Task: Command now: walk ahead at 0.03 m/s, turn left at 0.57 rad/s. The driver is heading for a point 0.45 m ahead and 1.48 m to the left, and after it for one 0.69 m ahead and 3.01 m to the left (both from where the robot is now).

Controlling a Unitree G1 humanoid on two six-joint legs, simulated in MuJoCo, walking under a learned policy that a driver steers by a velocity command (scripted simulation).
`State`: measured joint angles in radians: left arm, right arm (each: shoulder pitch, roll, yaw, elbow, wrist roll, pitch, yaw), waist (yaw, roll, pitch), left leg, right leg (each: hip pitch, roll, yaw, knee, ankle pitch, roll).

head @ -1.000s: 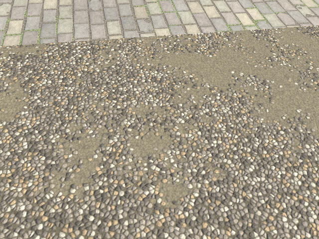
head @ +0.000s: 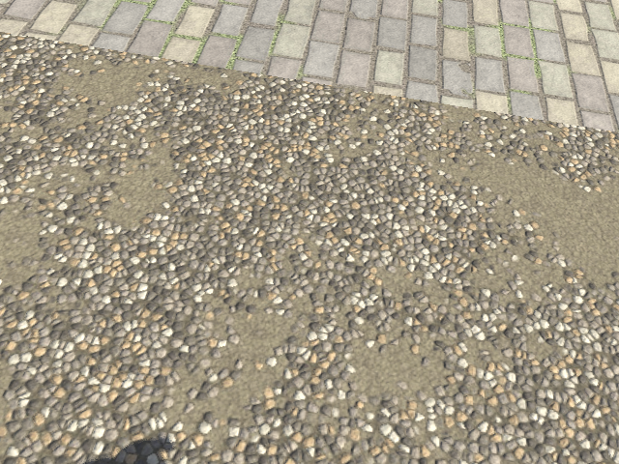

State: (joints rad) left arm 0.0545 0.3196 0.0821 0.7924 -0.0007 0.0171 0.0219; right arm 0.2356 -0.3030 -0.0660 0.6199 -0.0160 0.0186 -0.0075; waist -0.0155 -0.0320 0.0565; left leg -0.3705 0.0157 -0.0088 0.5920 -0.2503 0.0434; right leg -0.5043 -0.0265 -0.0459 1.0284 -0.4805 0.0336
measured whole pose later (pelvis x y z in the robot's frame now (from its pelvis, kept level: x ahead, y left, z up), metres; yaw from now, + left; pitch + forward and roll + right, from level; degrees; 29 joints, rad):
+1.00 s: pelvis +0.00 +0.02 +0.01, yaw +35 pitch +2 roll -2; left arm 0.10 0.34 0.09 0.75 0.00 0.02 0.02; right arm 0.20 -0.31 -0.06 0.55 0.00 0.02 -0.01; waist 0.00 -0.03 0.07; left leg -0.29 -0.04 -0.08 0.46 -0.20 0.05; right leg -0.53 -0.01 0.03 1.06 -0.37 0.08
